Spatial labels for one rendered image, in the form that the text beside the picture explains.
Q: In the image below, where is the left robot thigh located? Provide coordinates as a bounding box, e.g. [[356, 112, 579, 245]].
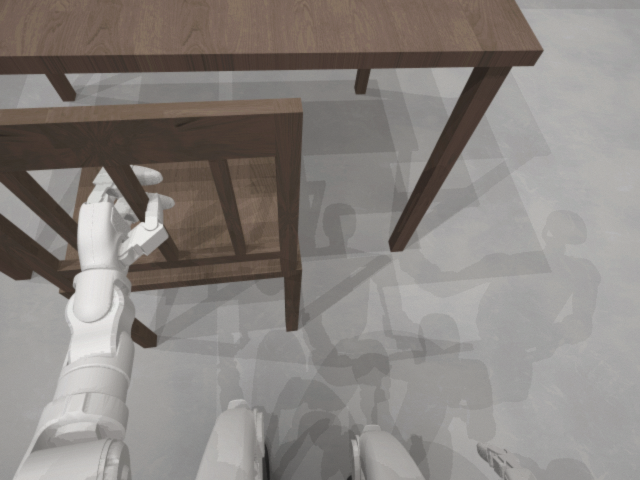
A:
[[195, 407, 265, 480]]

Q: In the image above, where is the robot right hand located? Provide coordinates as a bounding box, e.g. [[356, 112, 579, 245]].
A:
[[477, 442, 537, 480]]

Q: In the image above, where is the chair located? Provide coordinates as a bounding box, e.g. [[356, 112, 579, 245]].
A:
[[0, 98, 303, 348]]

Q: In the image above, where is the robot thigh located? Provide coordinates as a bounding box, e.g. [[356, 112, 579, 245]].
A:
[[349, 431, 425, 480], [195, 407, 265, 480]]

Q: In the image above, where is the robot left forearm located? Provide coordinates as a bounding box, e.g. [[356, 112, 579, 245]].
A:
[[12, 268, 135, 480]]

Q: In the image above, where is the right robot thigh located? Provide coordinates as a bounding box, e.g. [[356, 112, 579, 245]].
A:
[[349, 431, 425, 480]]

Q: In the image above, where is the table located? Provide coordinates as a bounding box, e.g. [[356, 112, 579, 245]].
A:
[[0, 0, 544, 280]]

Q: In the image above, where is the robot left hand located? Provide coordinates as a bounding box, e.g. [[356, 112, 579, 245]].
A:
[[77, 165, 175, 276]]

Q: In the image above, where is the robot left upper arm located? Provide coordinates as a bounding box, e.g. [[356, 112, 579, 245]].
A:
[[17, 438, 132, 480]]

